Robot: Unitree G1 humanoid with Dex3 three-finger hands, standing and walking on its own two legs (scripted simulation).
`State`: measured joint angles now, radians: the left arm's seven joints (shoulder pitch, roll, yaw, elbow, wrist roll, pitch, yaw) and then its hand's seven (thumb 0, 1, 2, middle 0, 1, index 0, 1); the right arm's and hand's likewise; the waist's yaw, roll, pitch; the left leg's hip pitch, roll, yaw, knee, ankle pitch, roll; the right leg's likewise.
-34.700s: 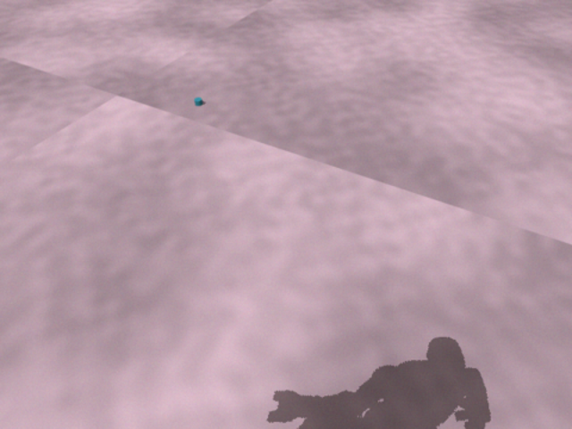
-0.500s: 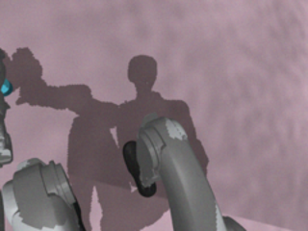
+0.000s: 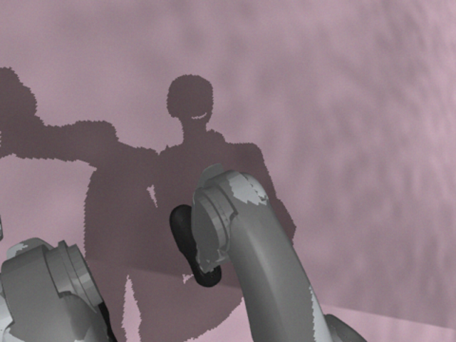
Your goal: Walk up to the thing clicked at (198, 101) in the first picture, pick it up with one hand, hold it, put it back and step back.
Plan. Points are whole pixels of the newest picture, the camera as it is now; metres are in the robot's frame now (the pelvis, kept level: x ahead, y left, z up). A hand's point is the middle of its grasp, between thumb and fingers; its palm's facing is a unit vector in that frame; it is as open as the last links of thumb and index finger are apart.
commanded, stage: rest palm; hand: left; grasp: from above
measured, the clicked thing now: out of the picture +0.51 +0.23 -0.30
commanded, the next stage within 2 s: close in 0.38 s
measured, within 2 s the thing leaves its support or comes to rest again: neither
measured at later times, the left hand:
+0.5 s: hand out of the picture +0.49 +0.23 -0.27, palm faces -0.44 -0.13 -0.89, open 13.2 cm
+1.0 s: hand out of the picture +0.50 +0.22 -0.27, palm faces -0.43 -0.13 -0.89, open 11.7 cm
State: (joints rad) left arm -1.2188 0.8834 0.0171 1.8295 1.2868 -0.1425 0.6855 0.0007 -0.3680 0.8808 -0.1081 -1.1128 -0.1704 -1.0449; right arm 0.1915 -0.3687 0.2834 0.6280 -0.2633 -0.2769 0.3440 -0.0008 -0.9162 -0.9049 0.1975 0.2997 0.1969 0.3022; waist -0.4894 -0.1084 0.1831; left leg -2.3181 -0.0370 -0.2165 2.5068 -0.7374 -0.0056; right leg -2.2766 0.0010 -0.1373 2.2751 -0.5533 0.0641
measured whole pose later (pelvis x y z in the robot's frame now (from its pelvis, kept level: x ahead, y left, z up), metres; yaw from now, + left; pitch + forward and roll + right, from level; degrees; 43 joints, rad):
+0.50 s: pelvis +0.00 +0.00 +0.00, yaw -1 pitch +30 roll -15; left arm -1.22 0.93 0.02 1.82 1.24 -0.11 0.67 0.00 -0.41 0.96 -0.13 -1.10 -0.16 -1.07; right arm 0.19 -0.39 0.32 0.59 -0.25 -0.29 0.35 0.00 -0.93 -0.91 0.20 0.30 0.20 0.30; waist -0.51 -0.12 0.23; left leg -2.31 -0.03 -0.23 2.50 -0.73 0.00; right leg -2.26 0.01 -0.15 2.25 -0.55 0.07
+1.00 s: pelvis -0.01 +0.00 +0.01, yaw -2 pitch +30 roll -15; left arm -1.23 0.96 0.01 1.83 1.23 -0.10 0.69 0.00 -0.14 0.73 -0.30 -0.94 -0.35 -0.88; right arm 0.18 -0.40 0.34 0.57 -0.26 -0.29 0.32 0.00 -0.92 -0.90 0.20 0.30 0.20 0.30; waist -0.53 -0.14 0.25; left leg -2.30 -0.03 -0.24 2.48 -0.72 0.00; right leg -2.25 0.01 -0.16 2.23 -0.53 0.07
